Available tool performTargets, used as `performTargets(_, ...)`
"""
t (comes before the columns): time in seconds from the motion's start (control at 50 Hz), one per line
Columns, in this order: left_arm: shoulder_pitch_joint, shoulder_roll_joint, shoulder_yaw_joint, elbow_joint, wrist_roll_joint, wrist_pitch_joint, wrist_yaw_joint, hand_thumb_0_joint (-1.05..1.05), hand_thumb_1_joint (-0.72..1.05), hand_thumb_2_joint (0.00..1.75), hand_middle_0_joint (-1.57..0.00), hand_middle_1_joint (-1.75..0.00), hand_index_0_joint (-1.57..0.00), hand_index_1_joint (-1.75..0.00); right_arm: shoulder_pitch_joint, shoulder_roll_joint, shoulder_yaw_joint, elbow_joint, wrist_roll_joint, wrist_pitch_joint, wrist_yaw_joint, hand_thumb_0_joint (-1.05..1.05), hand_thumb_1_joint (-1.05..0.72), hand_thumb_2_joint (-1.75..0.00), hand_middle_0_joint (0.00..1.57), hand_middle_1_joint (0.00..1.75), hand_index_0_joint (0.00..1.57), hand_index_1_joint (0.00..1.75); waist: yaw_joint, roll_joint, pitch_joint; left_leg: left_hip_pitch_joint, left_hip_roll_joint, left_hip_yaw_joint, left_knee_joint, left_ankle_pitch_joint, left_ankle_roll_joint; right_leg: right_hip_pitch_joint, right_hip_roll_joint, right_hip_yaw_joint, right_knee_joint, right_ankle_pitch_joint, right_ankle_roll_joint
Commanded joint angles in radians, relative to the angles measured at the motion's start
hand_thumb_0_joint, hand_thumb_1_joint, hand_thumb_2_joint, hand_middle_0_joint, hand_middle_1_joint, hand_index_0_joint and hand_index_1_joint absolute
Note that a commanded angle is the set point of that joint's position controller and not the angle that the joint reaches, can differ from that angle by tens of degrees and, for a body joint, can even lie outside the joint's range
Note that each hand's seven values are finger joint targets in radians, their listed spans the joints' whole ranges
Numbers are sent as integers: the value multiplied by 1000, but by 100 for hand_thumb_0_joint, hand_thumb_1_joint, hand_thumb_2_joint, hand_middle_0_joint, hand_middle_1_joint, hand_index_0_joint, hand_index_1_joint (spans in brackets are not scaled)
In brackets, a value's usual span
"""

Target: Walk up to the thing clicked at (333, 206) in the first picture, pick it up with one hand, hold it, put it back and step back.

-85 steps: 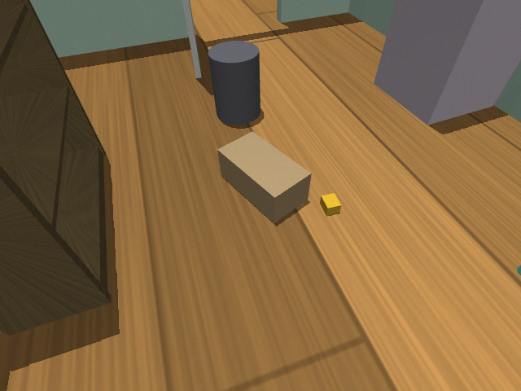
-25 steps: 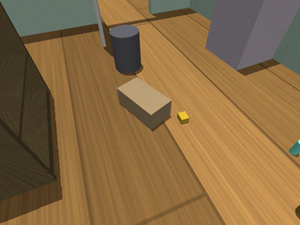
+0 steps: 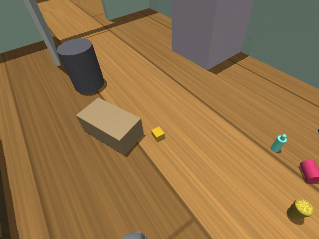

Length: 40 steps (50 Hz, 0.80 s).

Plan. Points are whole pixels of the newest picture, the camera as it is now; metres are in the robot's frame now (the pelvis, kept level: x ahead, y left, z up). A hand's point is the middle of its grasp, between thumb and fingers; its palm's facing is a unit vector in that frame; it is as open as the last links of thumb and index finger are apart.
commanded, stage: walk up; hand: left
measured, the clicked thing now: (158, 134) +0.99 +0.11 -0.74
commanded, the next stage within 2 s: none
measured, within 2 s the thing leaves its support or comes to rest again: neither
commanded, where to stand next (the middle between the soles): +0.54 -0.05 m, yaw -12 degrees
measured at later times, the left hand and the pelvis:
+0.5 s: hand (106, 166) +0.38 +0.23 -0.13, palm faces -0.25 -0.89 -0.38, open 7.4 cm; pelvis +0.20 -0.02 -0.01, yaw -9 degrees
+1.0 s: hand (110, 149) +0.46 +0.24 -0.16, palm faces -0.22 -0.90 -0.39, open 7.4 cm; pelvis +0.38 -0.03 -0.02, yaw -12 degrees
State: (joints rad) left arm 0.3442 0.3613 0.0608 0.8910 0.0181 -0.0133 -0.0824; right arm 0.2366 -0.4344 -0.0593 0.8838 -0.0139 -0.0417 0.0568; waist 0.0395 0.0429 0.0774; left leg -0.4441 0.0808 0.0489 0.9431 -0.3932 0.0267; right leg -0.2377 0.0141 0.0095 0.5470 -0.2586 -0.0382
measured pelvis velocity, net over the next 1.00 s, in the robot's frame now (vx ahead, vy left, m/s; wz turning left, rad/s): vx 0.38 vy -0.03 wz -0.21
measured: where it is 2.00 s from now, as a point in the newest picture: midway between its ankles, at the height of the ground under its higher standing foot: (177, 203)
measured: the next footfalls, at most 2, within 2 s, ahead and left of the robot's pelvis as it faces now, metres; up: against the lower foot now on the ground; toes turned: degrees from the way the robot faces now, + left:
left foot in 0.14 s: +0.17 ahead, +0.13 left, +0.00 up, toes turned +2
right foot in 0.52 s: +0.34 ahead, -0.17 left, +0.00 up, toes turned -11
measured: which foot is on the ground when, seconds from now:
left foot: up 0.00-0.12, down 0.14-0.56, up 0.58-0.94, down 0.96-1.00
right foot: down 0.00-0.14, up 0.16-0.50, down 0.52-0.98, up 1.00-1.00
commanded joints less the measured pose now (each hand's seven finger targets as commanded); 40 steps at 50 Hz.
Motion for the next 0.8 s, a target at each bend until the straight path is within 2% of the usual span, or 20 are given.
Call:
performTargets(0.0,-75,324,87,-128,-3,-49,33,0,90,90,-20,-30,-20,-30,52,-192,-74,-79,-14,-27,-4,0,-90,-90,20,30,20,30,-41,-180,9,70,23,-32,-176,77,-16,-132,-217,291,-302,-297,-168)
performTargets(0.04,-87,312,81,-139,-3,-50,32,0,90,90,-20,-30,-20,-30,69,-189,-80,-80,-18,-39,-7,0,-90,-90,20,30,20,30,-49,-145,-8,167,4,-6,-235,128,-16,-176,-200,262,-253,-265,-155)
performTargets(0.08,-142,289,71,-159,-1,-46,32,0,90,90,-20,-30,-20,-30,202,-178,-88,-51,-20,-56,-19,0,-90,-90,20,30,20,30,-134,-90,-52,399,-22,9,-379,209,-5,-291,-159,207,-69,-231,-120)
performTargets(0.1,-124,233,55,-167,3,-43,34,0,90,90,-20,-30,-20,-30,280,-211,-102,-29,-25,-66,-30,0,-90,-90,20,30,20,30,-169,44,-85,536,-9,-49,-462,108,9,-379,-79,148,142,-218,-83)
performTargets(0.12,-61,146,31,-165,-4,-42,35,0,90,90,-20,-30,-20,-30,324,-286,-119,-35,-42,-78,-41,0,-90,-90,20,30,20,30,-178,270,-86,578,184,-382,-626,-200,52,-509,81,78,463,-259,-34)
performTargets(0.14,-7,177,29,-148,-6,-37,44,0,90,90,-20,-30,-20,-30,243,-310,-113,-76,-32,-86,-45,0,-90,-90,20,30,20,30,-109,183,-34,459,358,-687,-772,-393,98,-557,82,120,600,-236,-14)
performTargets(0.16,22,261,44,-129,3,-34,47,0,90,90,-20,-30,-20,-30,137,-323,-111,-101,-3,-86,-42,0,-90,-90,20,30,20,30,-74,91,13,372,398,-718,-816,-466,160,-521,13,158,621,-202,-20)
performTargets(0.18,8,277,45,-120,3,-42,48,0,90,90,-20,-30,-20,-30,91,-317,-107,-111,4,-87,-39,0,-90,-90,20,30,20,30,-56,98,52,333,396,-691,-822,-391,191,-518,-22,144,632,-169,-16)
performTargets(0.2,-18,296,56,-108,-3,-48,48,0,90,90,-20,-30,-20,-30,92,-277,-95,-116,-1,-90,-39,0,-90,-90,20,30,20,30,-55,63,59,338,342,-564,-778,-220,192,-494,-44,154,605,-125,-1)
performTargets(0.24,-31,275,59,-92,-12,-52,39,0,90,90,-20,-30,-20,-30,126,-232,-75,-104,-4,-96,-40,0,-90,-90,20,30,20,30,-60,83,59,329,245,-304,-714,157,155,-425,-64,130,527,-74,11)
performTargets(0.28,-54,239,47,-102,-22,-47,28,0,90,90,-20,-30,-20,-30,153,-222,-69,-95,-3,-94,-42,0,-90,-90,20,30,20,30,-67,92,30,372,197,-148,-649,451,159,-379,-56,87,427,-65,25)
performTargets(0.34,-143,212,38,-150,-23,-42,11,0,90,90,-20,-30,-20,-30,171,-240,-70,-110,-4,-84,-44,0,-90,-90,20,30,20,30,-83,109,15,377,183,-43,-610,610,176,-323,-60,15,282,-36,27)
performTargets(0.44,-165,202,44,-147,-16,-39,2,0,90,90,-20,-30,-20,-30,147,-265,-78,-132,-2,-56,-42,0,-90,-90,20,30,20,30,-81,119,-43,311,173,2,-532,431,138,-95,-25,-81,68,89,-2)
performTargets(0.5,41,280,81,-75,-15,-55,25,0,90,90,-20,-30,-20,-30,175,-188,-45,-149,3,-42,-42,0,-90,-90,20,30,20,30,32,-122,-170,188,100,64,-113,425,85,267,1,-51,-54,104,-31)
performTargets(0.52,114,357,111,-71,-12,-63,39,0,90,90,-20,-30,-20,-30,238,-118,-20,-163,8,-42,-41,0,-90,-90,20,30,20,30,55,-327,-241,5,15,70,118,151,45,431,-159,238,-101,-36,-84)
performTargets(0.54,117,411,112,-101,-17,-69,48,0,90,90,-20,-30,-20,-30,240,-135,-16,-167,15,-34,-40,0,-90,-90,20,30,20,30,52,-361,-234,-172,-71,15,239,-126,8,465,-391,666,-229,-58,-195)
performTargets(0.56,62,419,113,-108,-31,-66,50,0,90,90,-20,-30,-20,-30,196,-230,-44,-146,10,-25,-52,0,-90,-90,20,30,20,30,52,-293,-189,-195,-17,-51,310,-144,2,392,-428,718,-228,-56,-271)
performTargets(0.64,-46,300,70,-127,-43,-71,64,0,90,90,-20,-30,-20,-30,189,-172,-36,-99,19,-9,-40,0,-90,-90,20,30,20,30,-38,-178,-5,-79,37,-88,199,14,11,71,-231,272,-205,273,-160)
performTargets(0.7,-33,292,63,-135,-29,-90,64,0,90,90,-20,-30,-20,-30,178,-162,-44,-105,2,-3,-21,0,-90,-90,20,30,20,30,-45,-183,-7,-30,32,-47,114,98,0,-13,-193,192,-208,316,-180)
performTargets(0.78,-28,311,70,-157,-16,-95,63,0,90,90,-20,-30,-20,-30,88,-158,-57,-132,-6,-4,-4,0,-90,-90,20,30,20,30,-24,-189,16,-40,51,-33,-103,128,-31,-48,-203,196,-263,2,-197)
